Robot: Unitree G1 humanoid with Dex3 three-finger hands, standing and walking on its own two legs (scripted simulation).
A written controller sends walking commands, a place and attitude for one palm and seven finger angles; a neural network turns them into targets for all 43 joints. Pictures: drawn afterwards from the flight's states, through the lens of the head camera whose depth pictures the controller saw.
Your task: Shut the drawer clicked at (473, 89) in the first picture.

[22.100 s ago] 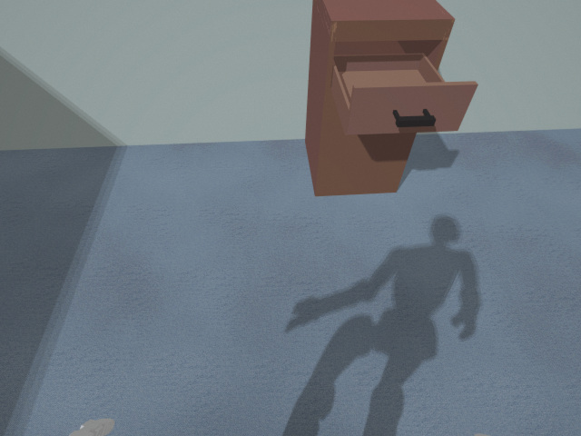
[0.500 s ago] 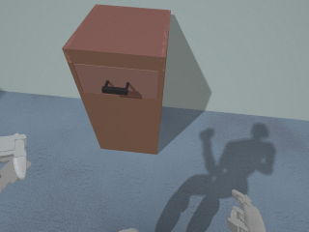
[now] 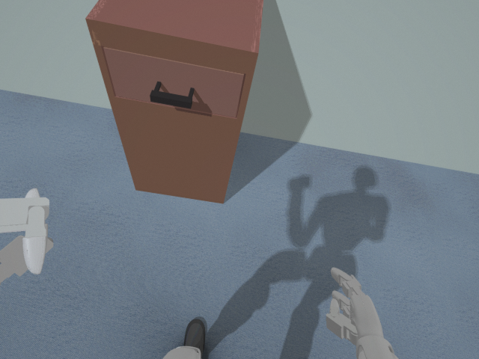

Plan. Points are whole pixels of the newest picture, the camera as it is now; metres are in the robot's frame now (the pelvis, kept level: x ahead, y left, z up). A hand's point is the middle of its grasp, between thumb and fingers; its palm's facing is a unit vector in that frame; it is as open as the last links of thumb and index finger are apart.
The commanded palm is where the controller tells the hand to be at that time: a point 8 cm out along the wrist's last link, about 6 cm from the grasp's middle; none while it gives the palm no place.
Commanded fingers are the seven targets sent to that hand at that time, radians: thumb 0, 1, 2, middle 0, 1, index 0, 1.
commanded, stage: step back with the hand held close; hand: left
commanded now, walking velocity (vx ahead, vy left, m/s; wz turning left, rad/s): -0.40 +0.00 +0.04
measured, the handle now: (173, 94) +0.75 +0.23 -0.12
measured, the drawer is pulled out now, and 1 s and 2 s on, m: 0.00 0.00 0.00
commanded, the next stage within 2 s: stop stepping back and stand still in 0.06 s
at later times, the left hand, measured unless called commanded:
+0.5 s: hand out of the picture +0.08 +0.21 +0.16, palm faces +0.32 -0.83 -0.46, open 3.3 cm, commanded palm +0.01 +0.27 +0.17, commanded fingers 0.00 0.90 0.90 -1.40 -1.60 -1.40 -1.60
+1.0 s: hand out of the picture +0.05 +0.23 +0.16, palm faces +0.41 -0.81 -0.43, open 3.3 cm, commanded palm -0.01 +0.28 +0.17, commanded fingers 0.00 0.90 0.90 -1.40 -1.60 -1.40 -1.60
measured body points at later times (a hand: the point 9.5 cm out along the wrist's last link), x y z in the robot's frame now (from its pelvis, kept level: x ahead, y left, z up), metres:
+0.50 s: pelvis -0.11 -0.02 -0.01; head -0.11 +0.00 +0.44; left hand +0.05 +0.26 +0.19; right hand +0.04 -0.26 -0.08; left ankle -0.05 +0.10 -0.74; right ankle -0.14 -0.11 -0.74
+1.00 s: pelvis -0.12 -0.01 -0.01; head -0.12 +0.00 +0.44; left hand +0.02 +0.27 +0.18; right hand +0.04 -0.23 -0.10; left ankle -0.10 +0.10 -0.74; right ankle -0.14 -0.11 -0.74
